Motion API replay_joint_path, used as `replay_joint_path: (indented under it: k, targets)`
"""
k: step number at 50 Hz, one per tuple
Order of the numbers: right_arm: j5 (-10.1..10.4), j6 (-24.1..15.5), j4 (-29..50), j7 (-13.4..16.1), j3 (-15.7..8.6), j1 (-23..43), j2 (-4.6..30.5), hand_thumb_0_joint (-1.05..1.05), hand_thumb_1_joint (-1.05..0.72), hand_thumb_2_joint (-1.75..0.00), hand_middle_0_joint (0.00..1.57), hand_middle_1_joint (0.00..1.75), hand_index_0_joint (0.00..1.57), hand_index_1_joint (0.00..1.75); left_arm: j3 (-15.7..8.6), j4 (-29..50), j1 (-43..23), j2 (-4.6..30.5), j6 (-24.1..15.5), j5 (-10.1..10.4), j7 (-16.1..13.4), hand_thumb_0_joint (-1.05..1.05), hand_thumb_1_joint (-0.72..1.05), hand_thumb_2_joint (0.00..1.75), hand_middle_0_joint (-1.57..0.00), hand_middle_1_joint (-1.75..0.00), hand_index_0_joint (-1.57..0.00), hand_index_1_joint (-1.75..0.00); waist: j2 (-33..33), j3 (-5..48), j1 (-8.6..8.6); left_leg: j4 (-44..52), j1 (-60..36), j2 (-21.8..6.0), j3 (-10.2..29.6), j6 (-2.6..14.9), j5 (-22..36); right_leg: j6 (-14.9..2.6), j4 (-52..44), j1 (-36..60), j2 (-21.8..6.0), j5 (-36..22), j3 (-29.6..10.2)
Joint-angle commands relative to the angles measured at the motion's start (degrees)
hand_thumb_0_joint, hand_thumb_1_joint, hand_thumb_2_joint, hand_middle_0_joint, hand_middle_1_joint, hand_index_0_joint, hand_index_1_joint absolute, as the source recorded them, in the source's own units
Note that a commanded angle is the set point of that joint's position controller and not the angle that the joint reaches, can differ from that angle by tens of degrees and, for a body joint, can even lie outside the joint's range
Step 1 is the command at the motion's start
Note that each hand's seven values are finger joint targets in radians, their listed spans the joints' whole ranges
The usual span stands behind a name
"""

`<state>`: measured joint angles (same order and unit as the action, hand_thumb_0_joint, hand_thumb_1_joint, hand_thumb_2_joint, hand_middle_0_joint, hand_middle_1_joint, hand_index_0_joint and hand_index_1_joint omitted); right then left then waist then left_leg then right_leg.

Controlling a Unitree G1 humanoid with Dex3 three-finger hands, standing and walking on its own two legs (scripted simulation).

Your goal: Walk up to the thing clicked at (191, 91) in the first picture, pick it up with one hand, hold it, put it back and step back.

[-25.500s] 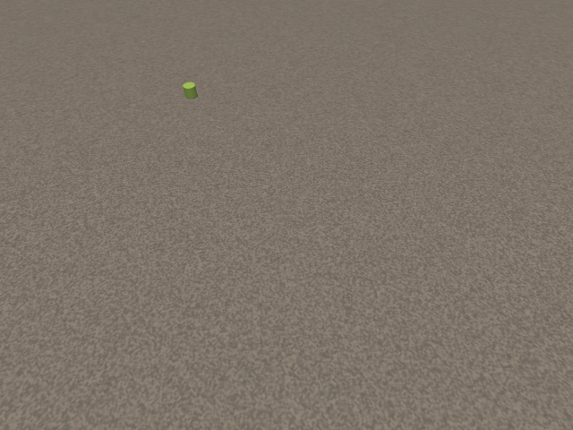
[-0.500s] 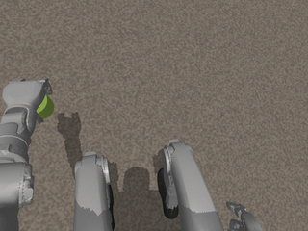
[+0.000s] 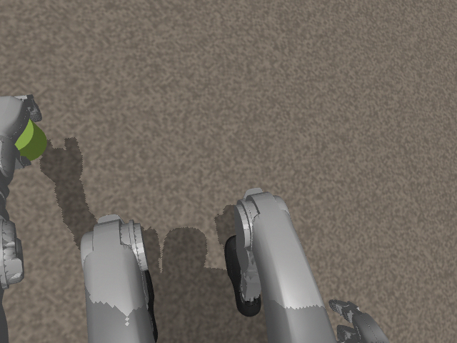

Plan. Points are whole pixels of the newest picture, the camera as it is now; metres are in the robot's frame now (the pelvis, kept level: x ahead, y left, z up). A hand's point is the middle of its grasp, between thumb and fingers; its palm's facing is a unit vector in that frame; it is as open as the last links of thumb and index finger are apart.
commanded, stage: crouch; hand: left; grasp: from above
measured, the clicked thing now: (16, 136) +0.48 +0.30 -0.20
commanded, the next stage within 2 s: lower in 0.30 s
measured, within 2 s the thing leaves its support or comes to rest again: rests again in 1.58 s
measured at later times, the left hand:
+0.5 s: hand (19, 142) +0.48 +0.30 -0.22, palm faces -0.48 -0.05 -0.88, open 9.8 cm
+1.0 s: hand (32, 148) +0.48 +0.30 -0.28, palm faces -0.48 -0.07 -0.88, open 9.8 cm
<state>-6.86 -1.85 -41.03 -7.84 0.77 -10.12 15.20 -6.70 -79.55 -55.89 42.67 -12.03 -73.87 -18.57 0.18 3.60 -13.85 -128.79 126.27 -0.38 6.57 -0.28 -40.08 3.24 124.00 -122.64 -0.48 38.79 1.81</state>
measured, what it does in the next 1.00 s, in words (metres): lowers itself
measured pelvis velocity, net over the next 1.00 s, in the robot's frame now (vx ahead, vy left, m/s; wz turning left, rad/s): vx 0.00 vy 0.00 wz -0.07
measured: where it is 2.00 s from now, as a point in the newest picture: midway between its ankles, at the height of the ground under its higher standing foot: (195, 303)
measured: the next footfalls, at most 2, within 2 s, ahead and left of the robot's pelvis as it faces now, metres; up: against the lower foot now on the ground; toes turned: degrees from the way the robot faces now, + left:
none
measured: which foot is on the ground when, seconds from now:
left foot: down 0.00-1.00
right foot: down 0.00-1.00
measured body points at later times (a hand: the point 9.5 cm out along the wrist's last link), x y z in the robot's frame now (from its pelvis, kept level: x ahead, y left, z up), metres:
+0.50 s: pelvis +0.00 +0.00 -0.04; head +0.26 +0.07 +0.32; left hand +0.50 +0.30 -0.17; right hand +0.02 -0.27 -0.13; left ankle +0.07 +0.12 -0.35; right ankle +0.10 -0.14 -0.35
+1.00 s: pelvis +0.00 +0.00 -0.07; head +0.28 +0.08 +0.28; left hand +0.50 +0.31 -0.23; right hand +0.03 -0.27 -0.15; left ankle +0.07 +0.12 -0.35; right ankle +0.10 -0.14 -0.35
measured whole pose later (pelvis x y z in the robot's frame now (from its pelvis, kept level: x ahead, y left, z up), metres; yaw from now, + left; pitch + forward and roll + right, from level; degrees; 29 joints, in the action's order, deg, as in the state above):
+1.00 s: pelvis +0.00 +0.00 -0.07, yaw -4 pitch +34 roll -11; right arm -10.5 -3.2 -40.1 -9.3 7.9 -7.6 16.4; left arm -9.1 -89.9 -60.5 53.1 -14.9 -77.3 -25.1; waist 3.4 -3.3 -17.7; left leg -142.4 136.1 0.3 10.5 -0.5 -40.8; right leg 3.8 134.9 -130.9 0.8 38.6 4.2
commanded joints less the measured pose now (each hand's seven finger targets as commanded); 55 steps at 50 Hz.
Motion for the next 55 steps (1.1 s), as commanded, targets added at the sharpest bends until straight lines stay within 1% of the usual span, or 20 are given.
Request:
replay_joint_path:
  k: [1,6,9,11,14,15,20,23,24,26,27,28,29,35,41,45,47,50,52,55]
  targets:
    - [-0.24,-0.28,0.42,0.56,-4.13,-12.94,14.45,0.0,-0.9,-0.9,0.2,0.3,0.2,0.3,-2.17,7.28,-20.98,17.21,-0.57,0.25,-3.69,0.0,0.53,0.84,-0.76,-1.02,-0.86,-0.93,-18.17,40.27,-0.38,13.1,-31.64,0.39,-3.59,1.1,11.83,-5.23,-10.38,16.07,1.45,-12.14,5.55]
    - [-0.68,-0.4,0.22,0.56,-2.92,-13.2,14.75,0.0,-0.9,-0.9,0.2,0.3,0.2,0.3,-2.66,7.16,-23.13,19.45,-1.19,-0.4,-4.51,0.0,0.53,0.83,-0.75,-1.04,-0.86,-0.93,-19.78,42.07,-0.74,11.08,-30.36,0.66,-4.12,1.24,12.03,-5.12,-8.92,16.23,1.66,-12.66,5.7]
    - [-0.98,-0.52,0.06,0.61,-2.25,-13.29,14.84,0.0,-0.9,-0.9,0.2,0.3,0.2,0.3,-1.99,4.33,-22.42,18.95,-1.05,-0.31,-4.77,0.0,0.55,0.85,-0.77,-1.05,-0.87,-0.95,-19.07,39.71,-1.82,10.05,-28.79,0.66,-3.92,1.32,11.11,-4.99,-8.33,15.14,1.69,-12.14,6.1]
    - [-0.96,-0.59,-0.5,0.76,-1.99,-13.4,15.23,0.0,-0.9,-0.9,0.2,0.3,0.2,0.3,-2.69,4.23,-23.69,21.2,-1.17,-0.64,-4.97,0.0,0.54,0.88,-0.78,-1.03,-0.87,-0.94,-18.09,39.69,-1.65,9.02,-26.99,0.69,-4.24,1.67,10.88,-4.9,-8.2,15.49,1.85,-12.25,6.02]
    - [-1.07,-0.74,-0.35,0.64,-1.46,-13.34,15.42,0.0,-0.91,-0.9,0.2,0.3,0.2,0.3,-2.79,4.34,-23.77,21.84,-1.15,-0.46,-4.91,0.0,0.54,0.87,-0.8,-1.01,-0.88,-0.93,-20.11,39.56,-1.57,8.93,-27.5,0.55,-3.72,1.31,11.3,-5.09,-6.83,14.56,1.76,-12.52,6.37]
    - [-1.2,-0.77,-0.34,0.57,-1.18,-13.76,15.59,0.0,-0.91,-0.9,0.2,0.3,0.2,0.3,-2.36,2.89,-22.12,20.82,-0.92,-0.82,-4.69,0.0,0.55,0.88,-0.8,-1.02,-0.88,-0.94,-19.87,38.51,-1.88,8.75,-27.99,0.48,-3.49,1.19,11.91,-5.0,-6.5,13.76,1.63,-12.89,6.59]
    - [-1.27,-0.3,0.0,0.56,-0.99,-13.49,15.98,0.0,-0.91,-0.9,0.2,0.3,0.2,0.3,-2.76,4.39,-22.44,21.99,-0.91,-0.58,-4.62,0.0,0.55,0.86,-0.82,-0.99,-0.89,-0.91,-21.4,39.57,-1.59,8.09,-28.19,0.62,-3.37,0.96,13.08,-5.09,-5.43,13.52,1.64,-13.89,6.85]
    - [-1.17,-0.3,0.3,0.34,-0.87,-13.26,16.15,0.0,-0.91,-0.9,0.2,0.3,0.2,0.3,-2.13,2.9,-22.34,21.17,-0.84,-0.24,-4.08,0.0,0.53,0.89,-0.83,-0.99,-0.89,-0.93,-20.37,37.17,-2.74,7.27,-27.27,0.45,-2.93,1.08,12.5,-5.06,-5.07,11.75,1.68,-13.5,7.15]
    - [-1.17,-0.32,0.29,0.16,-0.48,-13.15,15.93,0.0,-0.91,-0.9,0.2,0.3,0.2,0.3,-1.0,1.27,-21.71,20.08,-0.89,-0.15,-3.94,0.0,0.53,0.89,-0.85,-0.98,-0.9,-0.92,-19.49,35.68,-3.22,6.71,-25.42,0.45,-3.04,1.28,11.86,-4.99,-5.05,12.33,1.95,-13.24,7.25]
    - [-1.37,-0.18,0.12,0.19,0.05,-12.79,15.9,0.0,-0.91,-0.9,0.2,0.3,0.2,0.3,-1.23,0.61,-21.01,20.96,-1.33,-0.07,-4.15,0.0,0.51,0.88,-0.84,-0.97,-0.89,-0.92,-16.99,36.11,-2.86,5.21,-22.9,0.63,-3.65,1.79,11.95,-4.61,-5.37,14.45,2.21,-13.77,7.08]
    - [-1.5,-0.26,0.24,0.21,0.25,-12.73,16.13,0.0,-0.91,-0.9,0.2,0.3,0.2,0.3,-2.1,2.21,-22.5,22.73,-1.79,-0.04,-4.43,0.0,0.52,0.88,-0.84,-0.97,-0.9,-0.92,-18.03,36.95,-2.8,4.78,-22.69,0.65,-3.75,1.75,12.67,-4.55,-4.89,14.96,2.23,-14.3,7.06]
    - [-1.6,-0.38,0.25,0.22,0.27,-12.56,16.25,0.0,-0.91,-0.9,0.2,0.3,0.2,0.3,-2.5,1.68,-21.96,23.17,-1.98,-0.02,-4.6,0.0,0.54,0.87,-0.84,-0.98,-0.9,-0.92,-18.67,36.92,-2.45,4.63,-23.44,0.65,-3.63,1.56,13.44,-4.68,-4.25,14.52,2.14,-14.76,7.18]
    - [-1.84,-0.49,0.16,0.09,0.58,-12.72,16.03,0.0,-0.91,-0.9,0.2,0.3,0.2,0.3,-1.8,0.66,-21.34,22.15,-2.16,-0.09,-4.5,0.0,0.55,0.89,-0.86,-0.98,-0.91,-0.92,-18.76,36.15,-3.12,4.09,-23.62,0.55,-3.48,1.52,13.88,-4.59,-3.86,14.31,2.22,-15.12,7.36]
    - [-2.43,-0.44,0.42,-0.09,0.93,-12.08,17.01,0.0,-0.91,-0.9,0.2,0.3,0.2,0.3,-3.84,1.99,-23.06,25.93,-4.04,-1.52,-6.44,0.0,0.58,0.9,-0.89,-0.97,-0.94,-0.92,-21.52,37.75,-2.88,2.6,-24.42,0.45,-3.28,1.15,15.05,-4.91,-2.19,13.82,2.63,-15.85,8.07]
    - [-3.3,-0.88,0.48,-0.39,1.22,-11.79,17.67,0.0,-0.91,-0.9,0.2,0.3,0.2,0.3,-4.28,0.73,-22.3,25.79,-3.61,-2.81,-8.52,0.0,0.63,0.88,-0.91,-0.96,-0.97,-0.91,-24.35,35.87,-3.81,1.94,-26.28,0.23,-2.73,0.79,15.9,-5.1,-0.66,10.85,2.68,-15.81,9.09]
    - [-3.63,-1.09,0.5,-0.66,1.82,-11.18,17.59,0.0,-0.9,-0.9,0.2,0.3,0.2,0.3,-4.1,0.09,-22.58,26.04,-3.15,-2.19,-9.38,0.0,0.6,0.9,-0.89,-0.94,-0.94,-0.88,-24.03,36.42,-3.97,1.76,-24.59,0.13,-2.44,0.98,14.27,-4.92,-0.2,11.45,2.97,-15.24,9.34]
    - [-3.61,-1.34,0.31,-0.75,2.05,-11.23,17.9,0.0,-0.9,-0.89,0.2,0.3,0.2,0.3,-3.35,-2.21,-22.27,25.53,-2.8,-1.91,-9.52,0.0,0.57,0.88,-0.85,-0.94,-0.92,-0.88,-21.61,34.46,-4.94,0.75,-22.02,0.08,-2.42,1.37,13.39,-4.77,-0.46,11.72,3.09,-15.06,9.35]
    - [-3.7,-1.9,0.37,-0.72,2.45,-10.92,18.49,0.0,-0.9,-0.9,0.2,0.3,0.2,0.3,-2.9,-3.39,-21.7,25.68,-2.59,-1.64,-9.38,0.0,0.56,0.89,-0.86,-0.93,-0.91,-0.87,-21.43,32.69,-5.18,0.42,-22.74,-0.05,-1.88,1.18,13.2,-4.98,-0.3,10.18,3.26,-14.45,9.77]
    - [-3.77,-1.98,0.64,-0.61,2.84,-10.67,18.58,0.0,-0.9,-0.89,0.2,0.3,0.2,0.3,-3.41,-2.62,-21.91,27.17,-2.95,-1.87,-9.7,0.0,0.57,0.88,-0.85,-0.94,-0.91,-0.87,-22.1,34.99,-4.84,0.42,-23.85,-0.12,-1.55,1.03,14.17,-4.9,0.07,11.68,3.36,-15.37,9.89]
    - [-4.0,-2.32,0.24,-0.71,3.4,-10.7,18.92,0.0,-0.9,-0.9,0.2,0.3,0.2,0.3,-3.61,-3.19,-21.27,27.63,-3.22,-1.59,-9.94,0.0,0.56,0.88,-0.85,-0.94,-0.91,-0.88,-22.07,34.19,-5.23,-0.55,-22.45,-0.1,-1.64,1.0,15.54,-4.86,0.46,12.68,3.42,-16.62,9.96]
